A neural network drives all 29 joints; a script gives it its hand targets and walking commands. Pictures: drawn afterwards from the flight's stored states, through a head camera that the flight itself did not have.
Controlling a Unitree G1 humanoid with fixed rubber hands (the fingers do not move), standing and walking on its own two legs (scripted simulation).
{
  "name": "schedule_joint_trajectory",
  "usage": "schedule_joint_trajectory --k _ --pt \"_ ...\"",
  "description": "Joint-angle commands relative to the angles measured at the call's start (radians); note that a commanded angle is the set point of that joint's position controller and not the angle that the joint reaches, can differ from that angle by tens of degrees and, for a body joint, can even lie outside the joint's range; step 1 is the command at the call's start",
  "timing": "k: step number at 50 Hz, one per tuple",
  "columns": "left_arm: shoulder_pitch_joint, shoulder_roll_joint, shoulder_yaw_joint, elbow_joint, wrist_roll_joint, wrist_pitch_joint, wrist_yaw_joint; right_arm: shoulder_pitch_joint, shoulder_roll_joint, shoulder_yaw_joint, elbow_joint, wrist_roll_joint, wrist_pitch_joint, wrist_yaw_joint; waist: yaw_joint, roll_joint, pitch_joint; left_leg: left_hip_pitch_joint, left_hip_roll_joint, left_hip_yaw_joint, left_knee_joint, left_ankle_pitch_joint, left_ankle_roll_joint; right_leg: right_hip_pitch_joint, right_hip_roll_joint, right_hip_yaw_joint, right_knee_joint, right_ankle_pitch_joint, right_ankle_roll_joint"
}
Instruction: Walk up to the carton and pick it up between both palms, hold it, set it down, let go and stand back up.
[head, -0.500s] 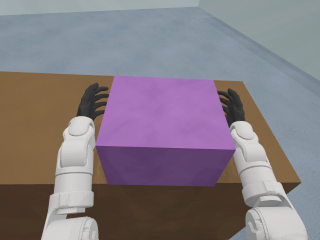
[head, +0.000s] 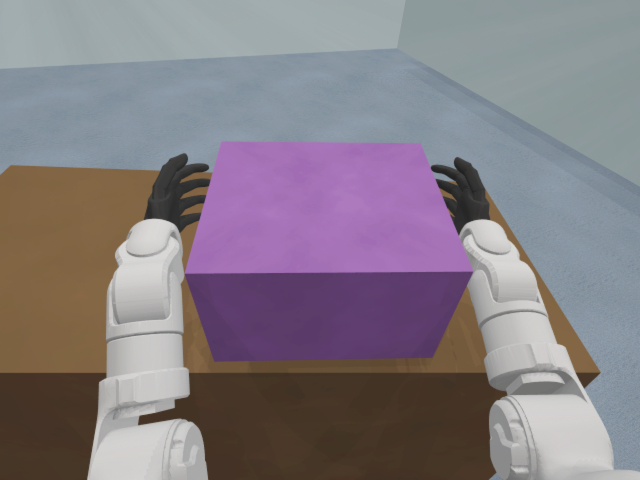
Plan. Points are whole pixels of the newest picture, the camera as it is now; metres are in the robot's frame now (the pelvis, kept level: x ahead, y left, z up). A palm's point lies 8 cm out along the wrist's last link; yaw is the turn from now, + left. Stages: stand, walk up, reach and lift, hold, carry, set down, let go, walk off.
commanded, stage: reach and lift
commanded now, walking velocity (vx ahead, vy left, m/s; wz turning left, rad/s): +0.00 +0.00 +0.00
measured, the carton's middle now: (323, 246) +0.37 -0.01 +0.14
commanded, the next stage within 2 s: hold in 0.48 s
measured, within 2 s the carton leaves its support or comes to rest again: neither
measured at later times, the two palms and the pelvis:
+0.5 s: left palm (166, 220) +0.36 +0.18 +0.19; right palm (467, 214) +0.37 -0.19 +0.19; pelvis +0.00 -0.01 +0.00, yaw +0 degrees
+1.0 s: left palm (156, 211) +0.35 +0.19 +0.20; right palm (467, 205) +0.37 -0.18 +0.21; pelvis +0.00 +0.00 +0.00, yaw +0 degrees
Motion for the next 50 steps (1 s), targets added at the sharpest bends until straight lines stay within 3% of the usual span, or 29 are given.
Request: schedule_joint_trajectory --k 1,6,9,17,20,24,26,35,50 --pt "-0.541 -0.421 -0.312 0.014 -0.051 0.006 -0.109 -0.625 0.470 0.264 -0.139 0.028 -0.032 0.148 0.009 0.055 -0.126 -0.157 -0.033 0.053 -0.127 -0.044 -0.009 0.152 0.020 0.013 -0.032 -0.116 0.022" --pt "-0.630 -0.494 -0.447 -0.122 -0.140 -0.048 -0.080 -0.733 0.562 0.356 -0.311 0.077 -0.087 0.142 -0.008 0.082 -0.426 -0.012 -0.048 0.036 -0.019 0.252 -0.041 0.207 0.040 -0.001 0.026 0.140 0.029" --pt "-0.616 -0.502 -0.506 -0.151 -0.171 -0.069 -0.064 -0.726 0.569 0.403 -0.362 0.095 -0.093 0.131 -0.018 0.083 -0.480 0.009 -0.054 0.022 0.017 0.344 -0.055 0.207 0.048 -0.002 0.037 0.212 0.034" --pt "-0.521 -0.422 -0.349 -0.017 -0.081 0.011 -0.101 -0.652 0.495 0.356 -0.209 0.088 -0.016 0.115 0.003 0.024 -0.174 -0.111 -0.047 0.033 -0.073 0.106 -0.020 0.184 0.032 0.023 -0.022 0.011 0.035" --pt "-0.545 -0.430 -0.345 -0.056 -0.083 0.021 -0.109 -0.686 0.521 0.373 -0.253 0.107 -0.013 0.110 0.006 0.027 -0.229 -0.090 -0.052 0.036 -0.063 0.159 -0.019 0.226 0.033 0.022 -0.007 0.090 0.039" --pt "-0.564 -0.462 -0.426 -0.167 -0.126 0.011 -0.104 -0.701 0.556 0.433 -0.369 0.147 -0.016 0.098 -0.010 0.056 -0.361 -0.028 -0.064 0.024 -0.011 0.318 -0.042 0.277 0.043 0.019 0.029 0.271 0.047" --pt "-0.559 -0.461 -0.454 -0.201 -0.136 0.010 -0.101 -0.685 0.557 0.449 -0.397 0.158 -0.008 0.094 -0.018 0.067 -0.379 -0.019 -0.066 0.019 0.001 0.351 -0.052 0.275 0.046 0.019 0.034 0.299 0.049" --pt "-0.577 -0.436 -0.415 -0.160 -0.110 0.048 -0.105 -0.660 0.509 0.381 -0.314 0.145 0.041 0.111 -0.016 0.078 -0.235 -0.097 -0.051 0.024 -0.060 0.157 -0.046 0.194 0.040 0.018 -0.010 0.050 0.032" --pt "-0.589 -0.450 -0.404 -0.132 -0.121 0.055 -0.095 -0.720 0.510 0.383 -0.317 0.147 0.041 0.120 -0.007 0.057 -0.307 -0.068 -0.049 0.023 -0.047 0.204 -0.044 0.213 0.047 0.018 -0.004 0.069 0.028"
